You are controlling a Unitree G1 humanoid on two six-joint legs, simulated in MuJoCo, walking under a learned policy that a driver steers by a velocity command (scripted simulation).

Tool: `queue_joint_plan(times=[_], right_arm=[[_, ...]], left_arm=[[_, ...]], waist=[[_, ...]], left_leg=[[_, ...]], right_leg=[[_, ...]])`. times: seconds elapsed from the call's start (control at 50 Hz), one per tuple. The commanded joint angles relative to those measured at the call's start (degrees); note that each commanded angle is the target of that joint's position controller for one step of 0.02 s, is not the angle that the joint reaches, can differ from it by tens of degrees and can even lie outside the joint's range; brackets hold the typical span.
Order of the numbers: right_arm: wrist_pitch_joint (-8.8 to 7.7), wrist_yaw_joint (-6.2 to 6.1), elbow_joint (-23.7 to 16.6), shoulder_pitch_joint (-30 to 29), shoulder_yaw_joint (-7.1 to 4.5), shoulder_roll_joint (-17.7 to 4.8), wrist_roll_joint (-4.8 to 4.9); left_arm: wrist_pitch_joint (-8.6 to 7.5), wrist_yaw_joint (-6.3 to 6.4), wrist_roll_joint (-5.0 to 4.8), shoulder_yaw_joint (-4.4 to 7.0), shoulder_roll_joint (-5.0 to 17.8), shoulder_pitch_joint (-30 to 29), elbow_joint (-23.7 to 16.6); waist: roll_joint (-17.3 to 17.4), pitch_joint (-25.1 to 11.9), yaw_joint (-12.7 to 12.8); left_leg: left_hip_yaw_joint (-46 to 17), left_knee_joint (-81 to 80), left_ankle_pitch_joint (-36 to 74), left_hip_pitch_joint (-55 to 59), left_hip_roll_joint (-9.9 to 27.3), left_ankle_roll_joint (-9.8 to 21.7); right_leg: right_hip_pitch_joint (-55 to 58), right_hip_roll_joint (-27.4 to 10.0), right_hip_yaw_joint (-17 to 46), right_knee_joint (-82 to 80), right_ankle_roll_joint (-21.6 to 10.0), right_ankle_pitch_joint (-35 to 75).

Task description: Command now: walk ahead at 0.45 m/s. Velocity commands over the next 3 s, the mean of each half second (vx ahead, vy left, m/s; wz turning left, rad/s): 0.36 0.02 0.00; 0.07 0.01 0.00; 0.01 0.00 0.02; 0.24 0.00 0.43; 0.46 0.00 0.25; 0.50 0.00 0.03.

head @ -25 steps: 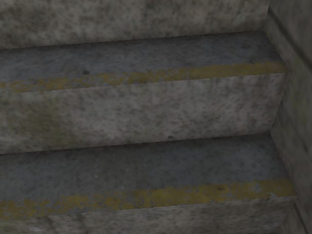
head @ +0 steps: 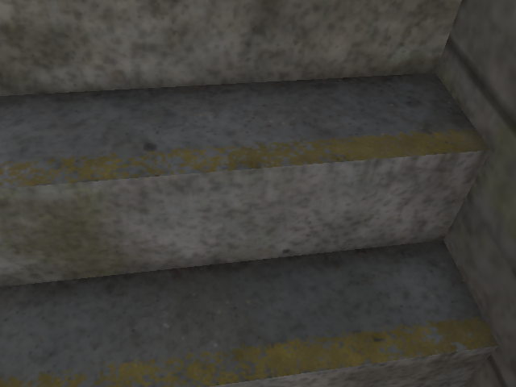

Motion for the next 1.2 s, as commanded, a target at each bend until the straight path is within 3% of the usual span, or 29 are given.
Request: queue_joint_plan(times=[0.02,0.14,0.22,0.26,0.28,0.3,0.34,0.36,0.38,0.4,0.44,0.46,0.5,0.58,0.62,0.64,0.66,0.68,0.7,0.72,0.74,0.76,0.8,0.9,1.06,1.14,1.16,1.18,1.2], right_arm=[[0.24,0.08,-1.8,1.5,-2.76,-9.0,-1.95],[-2.67,1.08,8.0,10.3,-0.50,-1.9,-2.84],[-3.28,-0.70,8.9,9.0,-0.07,-4.7,0.92],[-1.29,-2.25,11.5,13.2,-0.81,-9.9,1.62],[0.98,-3.17,13.7,16.0,-2.00,-13.9,3.33],[2.45,-3.92,16.2,26.1,-0.81,-10.1,3.12],[1.99,-4.26,11.0,14.5,-3.17,-19.0,-0.33],[0.50,-3.04,5.8,4.1,-4.07,-21.3,0.98],[0.37,-0.82,2.8,7.4,-1.44,-11.1,0.84],[-1.38,-0.67,-1.6,3.3,-1.82,-7.1,3.63],[-0.80,-1.41,-12.9,-8.8,0.87,-0.2,2.58],[-0.24,-0.73,-12.6,-3.8,1.40,-1.6,0.38],[1.84,-0.56,-12.1,5.2,2.32,-1.7,0.87],[6.20,-6.19,-7.9,25.0,-0.86,-8.9,-1.28],[5.71,-6.39,-5.4,29.5,-2.52,-11.6,-3.62],[5.32,-5.24,-1.7,29.0,-2.99,-9.6,-2.22],[5.24,-4.29,-1.2,22.8,-1.67,-5.0,-3.09],[4.28,-4.11,-5.4,5.4,0.38,-3.1,-3.45],[3.92,-4.84,-8.5,-0.5,-0.27,-7.0,-2.52],[4.13,-3.12,-8.3,4.0,-0.56,-4.9,-0.78],[5.05,-3.29,-8.1,2.1,-0.32,-7.3,-0.03],[4.84,-3.97,-8.5,-1.3,-1.27,-10.6,-0.93],[3.48,-5.02,-9.4,0.7,-0.06,-6.6,-3.08],[3.09,-7.24,-8.7,6.1,-0.32,-4.4,-2.29],[4.80,-7.51,-11.8,-3.4,-0.03,-2.3,-0.32],[4.05,-9.24,-10.2,-0.1,0.65,4.7,1.50],[2.85,-5.27,-11.0,-3.1,0.89,8.7,1.86],[1.04,-3.34,-10.4,-6.3,1.89,14.8,4.14],[-0.98,-1.35,-8.2,2.3,1.65,11.5,4.77]], left_arm=[[-3.00,-0.73,-0.37,-5.20,-7.6,-9.5,-8.8],[-3.04,0.99,-0.34,-7.86,-9.9,-8.8,-11.2],[-1.65,-0.10,0.30,-10.75,-11.0,-23.2,-17.4],[-1.50,0.36,0.47,-12.31,-12.3,-26.5,-20.4],[-0.51,0.51,-0.11,-13.39,-13.2,-28.5,-20.9],[-1.87,-0.27,0.58,-11.61,-9.5,-27.9,-21.4],[-2.07,-2.06,1.24,-7.30,0.8,-3.6,-13.3],[-1.23,-2.19,1.56,-4.54,6.3,11.5,-7.4],[0.90,-2.08,0.78,-2.77,6.6,15.4,-1.1],[2.18,-1.11,3.80,-3.49,-1.6,6.9,-2.0],[0.43,-0.28,4.67,-3.36,-4.8,-7.9,-4.2],[-0.70,0.03,3.41,-3.07,-5.5,-12.2,-4.8],[-0.72,0.31,2.80,-3.01,-2.4,-17.1,-6.9],[1.33,-0.29,1.10,-2.20,6.2,-30.6,-12.1],[0.35,-1.18,0.16,-3.11,2.1,-30.8,-14.8],[-0.13,-1.57,0.33,-4.36,-2.0,-29.5,-15.0],[-0.63,-2.38,0.63,-6.11,-6.5,-28.1,-16.8],[-1.31,-3.38,3.21,-6.66,-11.6,-11.9,-16.4],[-1.15,-4.86,2.37,-5.49,-9.4,3.0,-12.0],[-0.98,-4.81,2.50,-4.83,-5.2,-1.0,-11.6],[-0.06,-4.21,1.41,-4.47,-6.3,1.9,-11.3],[0.75,-3.10,-0.02,-4.25,-3.9,-0.2,-12.4],[2.46,-1.33,-1.27,-3.03,-0.8,-10.1,-13.2],[4.01,0.06,-1.52,-2.44,-2.5,-13.0,-13.1],[6.50,-1.67,2.74,-2.40,-2.6,-0.3,-5.1],[7.36,-3.16,2.10,-2.73,-4.3,9.3,3.4],[6.29,-1.53,3.98,-2.92,-4.4,9.8,6.1],[6.04,-0.71,3.92,-4.17,-5.0,7.5,6.9],[4.91,-1.00,4.36,-2.85,1.8,7.6,5.6]], waist=[[8.5,6.4,1.1],[9.4,8.7,2.0],[8.7,10.8,1.6],[10.0,5.1,2.0],[16.9,1.9,2.4],[10.0,-3.6,1.4],[8.9,-20.4,11.4],[6.4,-24.6,17.1],[-19.7,-30.8,12.2],[-15.8,-25.2,7.5],[-9.7,0.3,1.4],[-0.4,2.3,-2.3],[8.7,1.8,-9.9],[-0.3,-0.6,-22.6],[0.4,-1.7,-21.8],[9.1,0.0,-20.2],[13.2,4.5,-14.1],[8.8,4.0,5.2],[9.4,-1.3,10.7],[1.8,1.5,5.0],[2.4,-1.4,8.5],[9.1,0.0,8.0],[9.0,1.3,1.6],[11.2,0.8,-2.0],[18.0,0.9,-2.1],[3.5,1.2,-0.4],[-12.1,-1.1,0.8],[-15.9,-1.6,0.9],[-14.1,-7.6,-2.3]], left_leg=[[-27.6,-13.1,0.2,11.9,19.8,11.6],[-17.8,-14.6,16.5,7.5,21.0,9.7],[-5.4,-25.5,29.9,-10.2,13.4,7.5],[-4.6,-30.0,48.8,-1.3,14.9,6.5],[-0.5,-30.2,77.5,-1.6,14.3,6.7],[1.5,-15.6,110.6,13.7,8.6,4.7],[-2.0,5.8,128.9,20.6,9.5,1.3],[-5.6,21.0,113.2,17.0,11.9,0.1],[-5.8,46.8,10.9,-14.3,-2.4,-6.0],[-14.4,78.5,-13.1,-32.9,-8.9,-7.9],[-15.9,92.0,-23.7,-51.0,-3.3,-5.2],[-16.9,86.1,-17.7,-46.9,0.7,-3.4],[-11.4,78.8,-3.8,-35.1,1.6,-3.2],[-0.8,64.5,9.5,-8.3,-2.5,-5.5],[-7.3,22.6,16.0,2.3,3.4,1.9],[1.0,7.5,21.6,4.8,0.2,5.5],[-3.6,1.3,22.4,-0.6,0.4,6.9],[-21.0,5.7,6.9,-8.7,1.3,8.4],[-37.4,-1.1,-3.3,-11.7,9.0,13.1],[-31.4,-0.3,-0.3,-14.0,5.3,7.5],[-30.2,0.1,-2.3,-10.7,6.5,7.7],[-39.4,-2.0,-19.4,-19.3,8.9,10.1],[-41.3,-3.4,-24.2,-19.6,9.2,10.4],[-39.1,0.4,-18.9,-12.2,9.0,11.3],[-22.2,17.9,2.2,-20.3,4.5,8.6],[-12.1,48.2,5.8,-20.9,-0.9,0.8],[-4.9,77.6,-17.2,-38.8,-4.5,-2.1],[-8.2,101.4,-25.9,-51.0,-8.5,-3.6],[-10.0,115.0,-28.9,-47.7,-6.2,-8.4]], right_leg=[[-40.1,3.7,2.2,45.5,1.7,6.5],[-54.0,6.3,3.7,73.3,-3.3,11.3],[-35.4,2.1,-13.3,33.7,-4.0,19.4],[-28.2,-2.0,-18.3,18.8,-4.7,13.8],[-11.0,1.0,-24.2,2.4,-5.9,-16.7],[-7.4,7.4,-25.8,-2.5,-7.3,-21.5],[14.1,3.9,-18.4,-21.0,-6.0,-1.6],[27.5,-3.9,-1.3,-40.1,-9.4,19.1],[52.5,-11.4,14.6,-30.9,-14.3,23.0],[43.1,-12.7,16.0,-25.2,-12.8,33.5],[16.1,-13.4,8.8,-27.3,-4.1,32.7],[9.1,-13.7,9.7,-28.7,-2.4,18.2],[0.4,-11.4,2.3,-37.7,-1.8,4.7],[-4.8,-8.6,-10.7,-44.2,-3.4,37.1],[-0.6,-6.0,-13.7,-23.9,-3.0,37.5],[-0.8,-1.7,-17.8,-8.8,-4.0,18.1],[-5.2,0.8,-15.4,12.3,-3.6,1.5],[-8.6,4.8,-6.7,23.9,-2.3,12.4],[-8.3,5.7,1.7,28.4,-1.8,16.3],[-7.0,3.4,-0.8,26.8,-0.8,15.3],[-9.5,3.4,-1.0,26.5,1.1,15.2],[-10.1,2.5,-2.5,26.3,1.6,18.9],[-9.3,3.0,-2.7,23.7,3.9,21.4],[-6.5,2.5,-2.2,9.1,4.8,19.3],[13.1,-2.5,-11.7,-37.7,-2.6,28.0],[23.0,-7.5,-13.3,-76.4,-2.9,51.3],[34.5,-10.1,-8.6,-62.1,-2.4,75.2],[36.4,-11.9,-5.8,-57.6,-0.7,96.4],[36.8,-18.9,-5.0,-50.1,-6.2,114.9]])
